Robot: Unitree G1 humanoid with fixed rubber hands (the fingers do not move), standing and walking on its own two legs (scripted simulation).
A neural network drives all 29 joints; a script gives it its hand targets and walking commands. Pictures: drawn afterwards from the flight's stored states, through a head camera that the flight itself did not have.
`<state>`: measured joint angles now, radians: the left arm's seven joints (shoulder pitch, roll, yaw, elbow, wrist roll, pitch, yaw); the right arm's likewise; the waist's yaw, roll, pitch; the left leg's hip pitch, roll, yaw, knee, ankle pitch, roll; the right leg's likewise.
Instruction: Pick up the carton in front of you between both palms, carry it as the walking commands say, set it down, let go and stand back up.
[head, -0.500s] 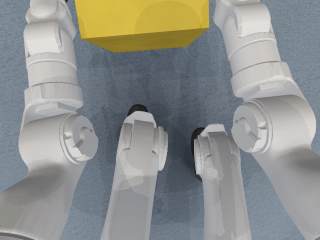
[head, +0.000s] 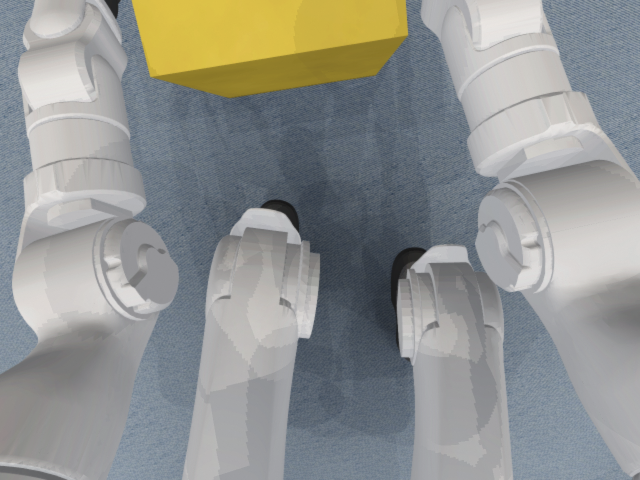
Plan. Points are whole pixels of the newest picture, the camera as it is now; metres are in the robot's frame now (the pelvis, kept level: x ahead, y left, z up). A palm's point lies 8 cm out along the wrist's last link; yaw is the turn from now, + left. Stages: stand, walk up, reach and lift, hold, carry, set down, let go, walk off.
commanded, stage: set down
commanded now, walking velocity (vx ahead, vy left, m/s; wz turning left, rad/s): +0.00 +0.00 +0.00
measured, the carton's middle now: out of the picture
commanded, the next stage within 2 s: none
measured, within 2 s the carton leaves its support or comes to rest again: neither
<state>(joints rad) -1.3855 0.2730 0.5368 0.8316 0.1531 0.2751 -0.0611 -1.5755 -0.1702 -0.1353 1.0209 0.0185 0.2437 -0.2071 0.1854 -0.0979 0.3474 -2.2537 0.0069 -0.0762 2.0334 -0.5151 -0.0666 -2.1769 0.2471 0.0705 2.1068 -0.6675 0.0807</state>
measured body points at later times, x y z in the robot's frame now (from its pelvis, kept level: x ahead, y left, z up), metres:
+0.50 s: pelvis -0.01 +0.00 -0.02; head +0.37 +0.06 +0.20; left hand +0.49 +0.32 -0.20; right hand +0.58 +0.02 -0.20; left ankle +0.12 +0.14 -0.37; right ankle +0.08 -0.11 -0.37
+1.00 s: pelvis -0.01 +0.01 -0.04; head +0.38 +0.07 +0.17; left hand +0.49 +0.36 -0.22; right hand +0.59 -0.01 -0.23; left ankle +0.12 +0.14 -0.37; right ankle +0.08 -0.11 -0.37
